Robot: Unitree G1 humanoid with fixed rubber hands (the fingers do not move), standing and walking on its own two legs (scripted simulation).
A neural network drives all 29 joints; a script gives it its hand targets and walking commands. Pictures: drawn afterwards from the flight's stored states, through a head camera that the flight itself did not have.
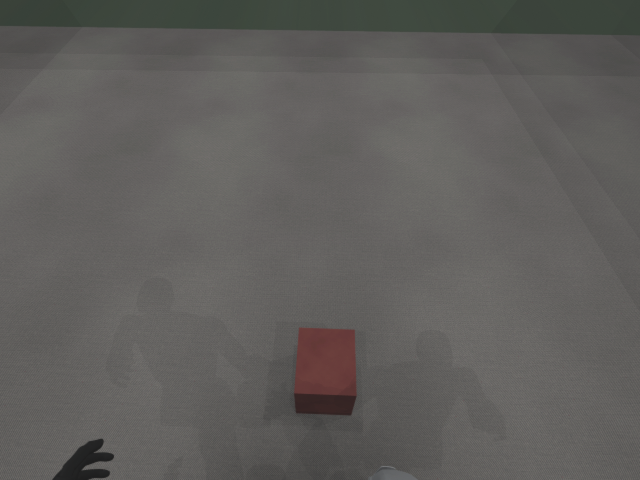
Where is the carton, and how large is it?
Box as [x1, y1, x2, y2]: [294, 328, 356, 414]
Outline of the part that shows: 299,328 294,388 296,412 350,414 356,395 354,330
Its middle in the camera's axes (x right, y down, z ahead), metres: +0.02 +0.39 +1.15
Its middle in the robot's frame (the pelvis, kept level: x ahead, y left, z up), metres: +0.51 -0.02 -0.66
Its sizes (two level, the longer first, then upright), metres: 0.193 0.167 0.179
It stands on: the floor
